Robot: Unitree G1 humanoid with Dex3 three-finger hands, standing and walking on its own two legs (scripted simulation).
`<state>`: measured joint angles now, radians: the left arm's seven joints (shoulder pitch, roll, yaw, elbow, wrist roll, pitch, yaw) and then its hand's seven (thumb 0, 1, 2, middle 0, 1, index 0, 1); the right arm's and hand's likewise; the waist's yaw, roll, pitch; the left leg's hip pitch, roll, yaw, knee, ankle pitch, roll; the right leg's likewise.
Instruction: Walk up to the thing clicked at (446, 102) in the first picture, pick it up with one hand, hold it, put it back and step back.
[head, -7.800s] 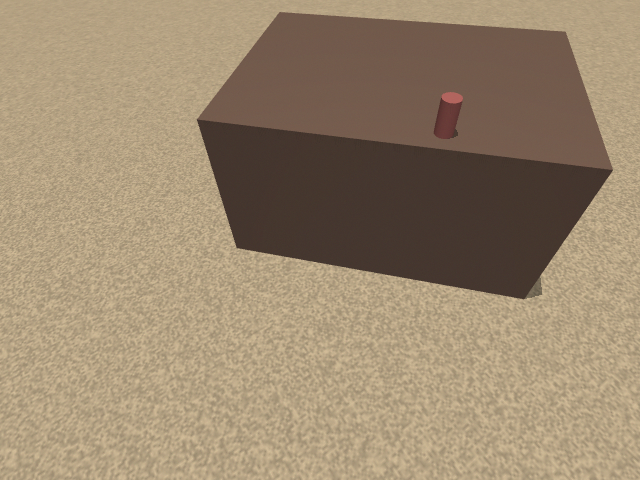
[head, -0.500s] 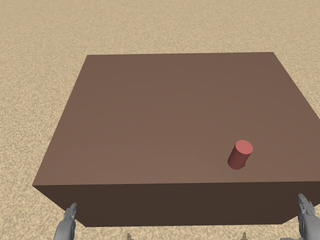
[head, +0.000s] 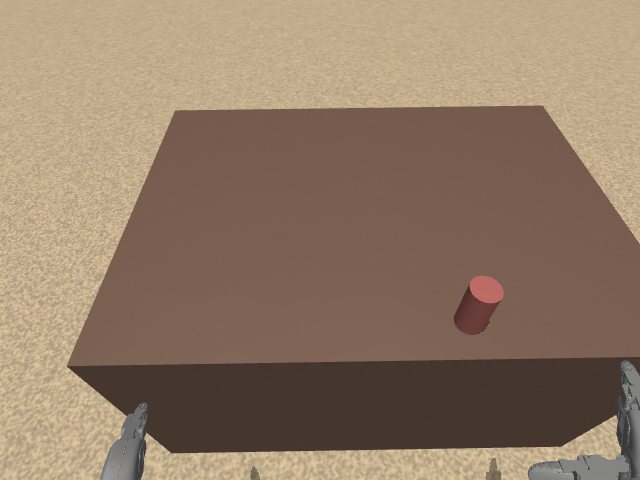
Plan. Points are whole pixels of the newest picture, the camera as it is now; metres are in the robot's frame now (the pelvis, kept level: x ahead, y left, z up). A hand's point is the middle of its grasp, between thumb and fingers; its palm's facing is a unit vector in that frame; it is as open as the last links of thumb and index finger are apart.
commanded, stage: go down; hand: right
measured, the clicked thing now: (477, 306) +0.42 -0.24 -0.12
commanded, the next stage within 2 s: none
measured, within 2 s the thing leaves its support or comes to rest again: neither
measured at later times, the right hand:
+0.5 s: hand (621, 343) +0.29 -0.36 +0.00, palm faces +0.29 +0.95 -0.09, open 17.2 cm
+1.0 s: hand (638, 303) +0.34 -0.40 +0.01, palm faces +0.24 +0.97 +0.01, open 17.3 cm
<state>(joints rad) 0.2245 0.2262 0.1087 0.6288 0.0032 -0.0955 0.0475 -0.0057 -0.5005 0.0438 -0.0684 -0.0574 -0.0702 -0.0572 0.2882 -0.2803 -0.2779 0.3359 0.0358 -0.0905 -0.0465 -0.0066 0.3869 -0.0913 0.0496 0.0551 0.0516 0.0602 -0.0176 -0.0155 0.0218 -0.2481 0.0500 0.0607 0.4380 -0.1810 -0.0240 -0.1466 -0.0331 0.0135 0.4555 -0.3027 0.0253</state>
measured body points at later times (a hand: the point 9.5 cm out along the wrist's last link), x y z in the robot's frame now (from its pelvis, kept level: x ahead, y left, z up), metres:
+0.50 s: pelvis -0.03 -0.01 -0.03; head +0.03 -0.03 +0.42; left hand +0.13 +0.27 -0.09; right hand +0.27 -0.41 +0.01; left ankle +0.03 +0.14 -0.74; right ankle -0.04 -0.14 -0.74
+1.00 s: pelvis -0.03 -0.02 -0.05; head +0.05 -0.07 +0.39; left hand +0.13 +0.24 -0.09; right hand +0.32 -0.45 +0.02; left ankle +0.03 +0.14 -0.74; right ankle -0.04 -0.14 -0.74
